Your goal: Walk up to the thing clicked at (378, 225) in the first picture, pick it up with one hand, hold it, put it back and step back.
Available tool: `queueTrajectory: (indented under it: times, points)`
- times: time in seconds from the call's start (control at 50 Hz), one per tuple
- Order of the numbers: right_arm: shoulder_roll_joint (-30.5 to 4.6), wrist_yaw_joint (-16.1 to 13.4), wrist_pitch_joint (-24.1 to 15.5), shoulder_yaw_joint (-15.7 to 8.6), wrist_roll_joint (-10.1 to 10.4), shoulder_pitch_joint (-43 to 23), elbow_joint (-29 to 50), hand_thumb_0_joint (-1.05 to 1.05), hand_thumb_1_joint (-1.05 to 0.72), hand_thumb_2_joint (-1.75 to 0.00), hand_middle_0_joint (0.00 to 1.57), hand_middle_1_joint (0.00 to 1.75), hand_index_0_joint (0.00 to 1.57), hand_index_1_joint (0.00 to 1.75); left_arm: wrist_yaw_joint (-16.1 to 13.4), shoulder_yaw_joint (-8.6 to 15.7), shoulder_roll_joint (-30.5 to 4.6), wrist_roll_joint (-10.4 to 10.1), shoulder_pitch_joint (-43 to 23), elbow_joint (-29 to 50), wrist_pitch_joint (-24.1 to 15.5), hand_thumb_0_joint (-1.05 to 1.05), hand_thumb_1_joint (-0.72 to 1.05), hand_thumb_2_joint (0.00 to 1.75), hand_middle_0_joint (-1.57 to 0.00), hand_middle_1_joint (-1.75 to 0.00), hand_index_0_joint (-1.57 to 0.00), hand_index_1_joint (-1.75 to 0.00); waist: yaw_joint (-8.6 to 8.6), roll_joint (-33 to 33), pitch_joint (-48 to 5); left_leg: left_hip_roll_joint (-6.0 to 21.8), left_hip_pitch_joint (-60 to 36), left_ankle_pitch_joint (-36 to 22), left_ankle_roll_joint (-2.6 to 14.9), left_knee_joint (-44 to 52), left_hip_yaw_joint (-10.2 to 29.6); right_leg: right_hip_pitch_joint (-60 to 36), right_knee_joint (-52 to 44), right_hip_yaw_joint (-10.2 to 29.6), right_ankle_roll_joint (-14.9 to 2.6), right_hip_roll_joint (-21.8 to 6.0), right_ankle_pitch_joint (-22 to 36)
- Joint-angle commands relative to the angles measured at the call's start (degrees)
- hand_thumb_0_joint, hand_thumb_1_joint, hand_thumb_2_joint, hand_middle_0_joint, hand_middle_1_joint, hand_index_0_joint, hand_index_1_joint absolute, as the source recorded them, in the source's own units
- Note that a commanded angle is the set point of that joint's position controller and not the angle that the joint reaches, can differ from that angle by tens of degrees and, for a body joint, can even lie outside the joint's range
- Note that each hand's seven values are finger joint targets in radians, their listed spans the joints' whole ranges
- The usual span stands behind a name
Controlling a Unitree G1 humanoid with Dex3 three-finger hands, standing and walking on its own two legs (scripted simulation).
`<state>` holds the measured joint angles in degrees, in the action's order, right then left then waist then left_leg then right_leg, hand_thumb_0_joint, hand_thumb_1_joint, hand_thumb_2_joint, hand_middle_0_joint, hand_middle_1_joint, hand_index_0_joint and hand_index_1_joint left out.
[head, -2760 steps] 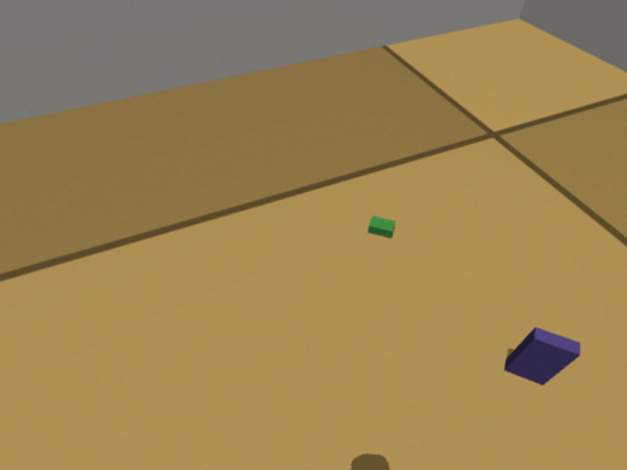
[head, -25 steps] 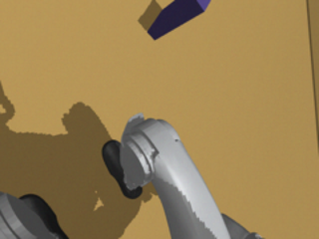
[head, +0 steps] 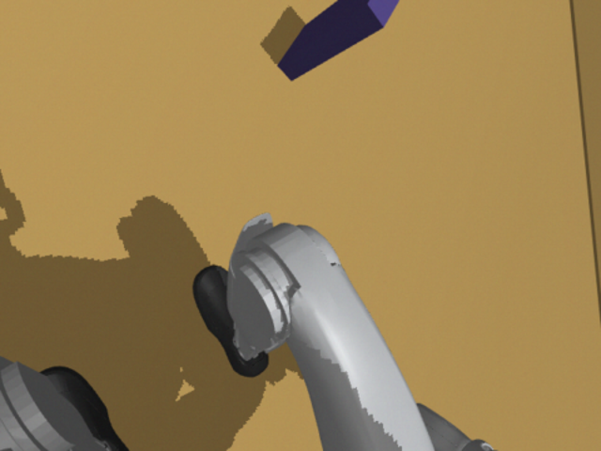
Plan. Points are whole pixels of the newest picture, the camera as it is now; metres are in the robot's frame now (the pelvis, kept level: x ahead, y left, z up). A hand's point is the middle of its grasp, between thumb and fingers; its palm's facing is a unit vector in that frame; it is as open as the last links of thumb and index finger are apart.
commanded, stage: close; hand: left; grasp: from above
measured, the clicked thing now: out of the picture +0.48 +0.37 -0.31
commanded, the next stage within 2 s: none
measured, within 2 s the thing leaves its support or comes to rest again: neither
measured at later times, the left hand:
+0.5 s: hand out of the picture +0.46 +0.36 -0.28, palm faces -0.24 -0.38 -0.89, open 10.0 cm
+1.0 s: hand out of the picture +0.46 +0.36 -0.28, palm faces -0.25 -0.38 -0.89, open 10.4 cm
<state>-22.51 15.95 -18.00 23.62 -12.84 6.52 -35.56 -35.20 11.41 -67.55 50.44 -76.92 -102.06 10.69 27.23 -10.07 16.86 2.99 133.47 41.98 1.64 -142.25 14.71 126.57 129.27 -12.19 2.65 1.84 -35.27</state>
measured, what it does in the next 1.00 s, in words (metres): stands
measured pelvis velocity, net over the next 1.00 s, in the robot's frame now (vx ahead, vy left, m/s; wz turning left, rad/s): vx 0.00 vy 0.00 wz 0.00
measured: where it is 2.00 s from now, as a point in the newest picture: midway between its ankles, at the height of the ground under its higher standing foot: (175, 389)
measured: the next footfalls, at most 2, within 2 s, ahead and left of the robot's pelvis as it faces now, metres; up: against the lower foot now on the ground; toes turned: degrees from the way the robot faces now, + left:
none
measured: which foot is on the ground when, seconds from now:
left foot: down 0.00-1.00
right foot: down 0.00-1.00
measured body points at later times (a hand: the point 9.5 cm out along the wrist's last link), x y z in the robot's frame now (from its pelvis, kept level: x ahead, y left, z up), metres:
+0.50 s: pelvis +0.00 +0.00 +0.00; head +0.33 +0.12 +0.28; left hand +0.47 +0.38 -0.23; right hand +0.02 -0.24 -0.04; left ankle +0.06 +0.12 -0.29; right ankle +0.13 -0.11 -0.29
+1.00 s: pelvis +0.00 +0.00 +0.00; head +0.33 +0.12 +0.28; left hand +0.47 +0.38 -0.23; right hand +0.02 -0.24 -0.04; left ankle +0.06 +0.12 -0.29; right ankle +0.13 -0.11 -0.29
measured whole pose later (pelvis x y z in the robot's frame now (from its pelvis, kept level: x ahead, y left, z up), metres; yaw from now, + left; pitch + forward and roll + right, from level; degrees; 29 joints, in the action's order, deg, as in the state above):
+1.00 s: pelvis +0.00 +0.00 +0.00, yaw +0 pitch +31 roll -17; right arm -22.7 16.2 -18.3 23.5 -12.8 6.5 -35.6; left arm -34.5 11.2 -67.1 50.2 -76.2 -101.5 10.7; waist 27.2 -9.9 17.0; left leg 3.0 133.5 41.7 1.5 -142.1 14.7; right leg 126.8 129.3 -12.2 2.5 1.8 -35.0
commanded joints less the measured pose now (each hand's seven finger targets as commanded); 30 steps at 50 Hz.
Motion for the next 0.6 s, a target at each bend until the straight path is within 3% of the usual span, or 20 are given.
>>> queueTrajectory:
  times: [0.0,0.02,0.04,0.1,0.14,0.22,0.24,0.28,0.3,0.38,0.46,0.58]
  points:
    - [-19.64,-0.01,-0.01,-4.85,0.34,13.82,-2.10,0.00,-0.89,-0.90,0.20,0.30,0.20,0.30,-2.08,-1.02,-11.74,0.63,-11.81,6.97,0.07,0.00,0.08,0.57,-0.52,-0.70,-0.54,-0.66,5.14,35.72,-37.55,2.58,-28.84,-16.55,-1.48,14.63,-2.68,-24.06,-9.19,-3.72,-3.32,3.05,14.82]
    - [-19.96,-0.06,0.02,-4.65,0.45,13.86,-2.22,0.00,-0.89,-0.90,0.20,0.30,0.20,0.30,-2.22,-0.93,-12.45,0.97,-12.33,7.39,-0.01,0.00,0.08,0.54,-0.51,-0.69,-0.54,-0.66,4.90,37.00,-37.75,2.81,-28.85,-16.69,-1.62,14.80,-2.49,-24.00,-9.17,-3.84,-3.41,3.01,14.84]
    - [-18.65,0.07,0.04,-4.12,0.55,14.43,-3.22,0.00,-0.89,-0.90,0.20,0.30,0.20,0.30,-1.84,-1.54,-10.32,0.80,-10.79,4.59,0.35,0.00,0.06,0.56,-0.50,-0.69,-0.53,-0.66,5.09,35.73,-36.64,2.55,-28.99,-16.28,-1.68,15.03,-2.29,-22.85,-9.02,-4.05,-3.41,2.83,14.45]
    - [-19.05,0.04,0.05,-4.33,0.54,15.23,-2.59,0.00,-0.89,-0.90,0.20,0.30,0.20,0.30,-1.64,-1.50,-11.13,0.90,-11.05,6.64,0.33,0.00,0.09,0.61,-0.53,-0.72,-0.55,-0.69,5.28,35.81,-38.24,2.63,-29.91,-17.72,-1.64,14.94,-2.35,-24.76,-9.19,-3.86,-3.25,3.04,15.71]
    - [-19.29,0.11,0.08,-4.53,0.62,14.96,-2.84,0.00,-0.89,-0.89,0.20,0.30,0.20,0.30,-2.22,-0.78,-12.11,0.77,-11.18,6.35,0.37,0.00,0.09,0.59,-0.52,-0.73,-0.55,-0.70,4.51,36.59,-38.44,2.88,-30.61,-17.77,-1.86,15.27,-2.22,-24.37,-9.05,-3.87,-3.38,3.00,15.64]
    - [-19.62,0.31,0.16,-4.53,0.68,14.36,-1.88,0.00,-0.89,-0.89,0.20,0.30,0.20,0.30,-2.54,-0.72,-12.05,0.64,-11.41,7.96,0.13,0.00,0.09,0.53,-0.51,-0.71,-0.54,-0.67,5.00,37.72,-38.58,2.91,-30.15,-18.64,-1.66,14.58,-2.31,-24.15,-9.12,-3.73,-3.29,2.88,16.46]
    - [-18.77,0.20,0.41,-4.09,0.44,15.11,-3.15,0.00,-0.89,-0.90,0.20,0.30,0.20,0.30,-2.45,-1.33,-10.81,0.54,-10.16,5.09,0.29,0.00,0.07,0.56,-0.50,-0.70,-0.53,-0.67,5.31,36.32,-38.76,2.89,-29.56,-18.55,-1.69,14.71,-2.70,-25.93,-9.33,-3.79,-3.23,3.11,16.83]
    - [-19.84,-0.06,0.28,-5.00,0.49,13.58,-1.30,0.00,-0.89,-0.89,0.20,0.30,0.20,0.30,-2.12,-0.72,-12.63,0.64,-12.09,8.25,-0.21,0.00,0.07,0.57,-0.50,-0.70,-0.53,-0.67,4.91,35.84,-39.30,2.70,-28.57,-18.21,-1.33,14.15,-3.29,-27.03,-9.68,-3.43,-3.07,3.25,16.69]
    - [-18.50,0.09,0.30,-3.80,0.54,15.41,-3.72,0.00,-0.89,-0.89,0.20,0.30,0.20,0.30,-1.92,-0.85,-11.86,0.76,-10.10,4.70,0.17,0.00,0.06,0.57,-0.49,-0.72,-0.52,-0.69,4.70,35.89,-38.20,2.63,-27.90,-18.61,-1.45,14.04,-3.38,-26.30,-9.66,-3.66,-3.07,2.90,16.80]
    - [-18.84,0.10,0.26,-3.61,0.55,15.13,-3.11,0.00,-0.88,-0.89,0.20,0.30,0.20,0.30,-1.87,-1.36,-11.27,0.63,-10.09,5.46,0.12,0.00,0.06,0.57,-0.48,-0.73,-0.52,-0.69,4.96,36.00,-39.85,2.95,-29.79,-20.37,-1.56,14.07,-2.64,-26.29,-9.58,-3.72,-3.02,3.02,18.04]
    - [-20.40,0.09,-0.19,-4.75,0.38,14.15,-1.95,0.00,-0.88,-0.89,0.20,0.30,0.20,0.30,-2.42,-0.31,-13.30,0.53,-11.89,7.90,-0.46,0.00,0.07,0.61,-0.49,-0.75,-0.52,-0.71,4.57,35.77,-39.47,2.55,-27.84,-18.17,-1.29,14.05,-3.45,-27.50,-9.77,-3.60,-3.08,3.33,16.62]
    - [-19.70,0.04,-0.09,-4.72,0.33,14.29,-2.36,0.00,-0.89,-0.89,0.20,0.30,0.20,0.30,-1.86,-0.63,-12.92,1.14,-11.33,5.97,-0.08,0.00,0.03,0.61,-0.45,-0.78,-0.49,-0.74,4.74,36.23,-38.29,2.56,-28.82,-16.01,-1.58,15.05,-2.99,-25.72,-9.65,-4.15,-3.40,3.26,14.47]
